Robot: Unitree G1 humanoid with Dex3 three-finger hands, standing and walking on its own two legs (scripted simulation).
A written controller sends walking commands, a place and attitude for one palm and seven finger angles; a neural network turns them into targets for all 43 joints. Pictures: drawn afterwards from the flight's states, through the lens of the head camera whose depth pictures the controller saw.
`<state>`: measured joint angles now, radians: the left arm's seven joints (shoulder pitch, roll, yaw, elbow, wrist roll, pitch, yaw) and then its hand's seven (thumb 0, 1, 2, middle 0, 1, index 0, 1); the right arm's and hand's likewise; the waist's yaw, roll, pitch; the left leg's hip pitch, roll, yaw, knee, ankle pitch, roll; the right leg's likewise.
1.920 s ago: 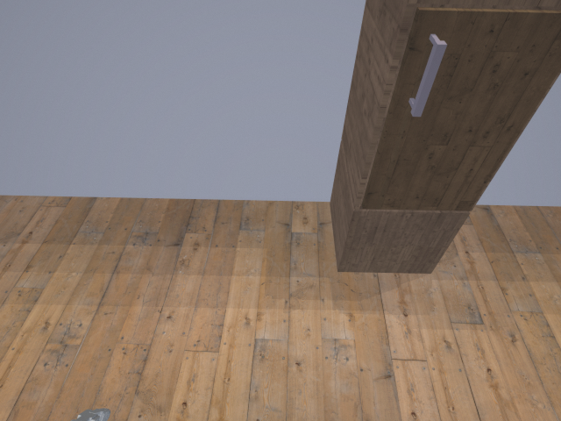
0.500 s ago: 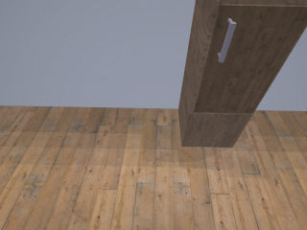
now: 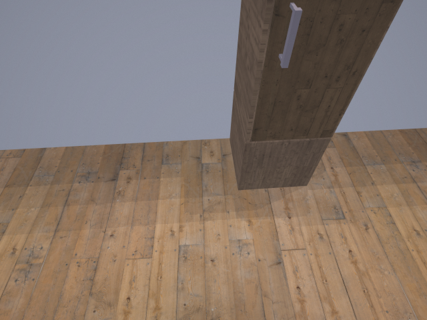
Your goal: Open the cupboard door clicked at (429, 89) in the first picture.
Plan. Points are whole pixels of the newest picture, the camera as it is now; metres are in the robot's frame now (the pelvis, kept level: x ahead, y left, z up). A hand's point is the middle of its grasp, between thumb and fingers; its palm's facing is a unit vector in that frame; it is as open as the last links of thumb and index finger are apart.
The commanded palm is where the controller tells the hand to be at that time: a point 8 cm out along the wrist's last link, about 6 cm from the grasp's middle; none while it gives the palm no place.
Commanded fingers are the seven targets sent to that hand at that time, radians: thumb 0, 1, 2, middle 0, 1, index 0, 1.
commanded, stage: walk to a spot facing it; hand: left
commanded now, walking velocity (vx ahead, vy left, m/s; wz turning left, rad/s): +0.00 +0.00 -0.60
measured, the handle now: (288, 36) +0.83 -0.16 +0.13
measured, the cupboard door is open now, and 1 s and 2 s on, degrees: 0 0 0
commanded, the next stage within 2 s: none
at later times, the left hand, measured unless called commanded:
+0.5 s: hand out of the picture +0.06 +0.19 -0.15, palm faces -0.17 -0.95 -0.26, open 7.4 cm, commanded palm none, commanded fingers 0.00 0.90 0.90 -0.20 -0.30 -0.20 -0.30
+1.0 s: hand (143, 308) +0.17 +0.17 -0.16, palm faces -0.54 -0.81 -0.21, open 7.4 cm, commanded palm none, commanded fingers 0.00 0.90 0.90 -0.20 -0.30 -0.20 -0.30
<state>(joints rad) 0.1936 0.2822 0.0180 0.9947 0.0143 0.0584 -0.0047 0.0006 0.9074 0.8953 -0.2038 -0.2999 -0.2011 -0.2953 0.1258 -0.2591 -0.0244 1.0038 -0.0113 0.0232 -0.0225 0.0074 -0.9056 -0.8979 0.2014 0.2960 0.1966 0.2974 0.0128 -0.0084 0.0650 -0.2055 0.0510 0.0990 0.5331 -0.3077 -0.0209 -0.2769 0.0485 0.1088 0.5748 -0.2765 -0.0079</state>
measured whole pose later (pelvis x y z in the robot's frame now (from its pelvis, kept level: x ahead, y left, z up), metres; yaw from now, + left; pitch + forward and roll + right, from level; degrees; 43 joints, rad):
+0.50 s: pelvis -0.02 +0.00 +0.01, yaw -15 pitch +2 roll +1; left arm 0.27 0.21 0.06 0.91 0.02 0.04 0.00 0.00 0.90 0.89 -0.21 -0.30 -0.20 -0.30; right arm 0.11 -0.24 -0.06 0.92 -0.01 0.05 -0.03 0.01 -0.91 -0.90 0.20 0.30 0.19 0.30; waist 0.04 0.00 0.06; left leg -0.40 0.03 -0.03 0.91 -0.41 -0.07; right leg -0.32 0.11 0.16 0.46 -0.15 -0.05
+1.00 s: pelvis -0.04 +0.05 +0.01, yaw -34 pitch -1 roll -2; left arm 0.14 0.26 0.08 0.90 0.02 0.09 -0.05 0.00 0.91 0.90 -0.20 -0.30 -0.20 -0.29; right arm 0.27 -0.21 -0.04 0.93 -0.03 0.01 -0.02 0.01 -0.90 -0.90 0.20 0.30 0.20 0.30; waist -0.02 0.00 0.09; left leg -0.18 0.12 0.20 0.53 -0.34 0.00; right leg -0.38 -0.03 -0.04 0.83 -0.43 0.07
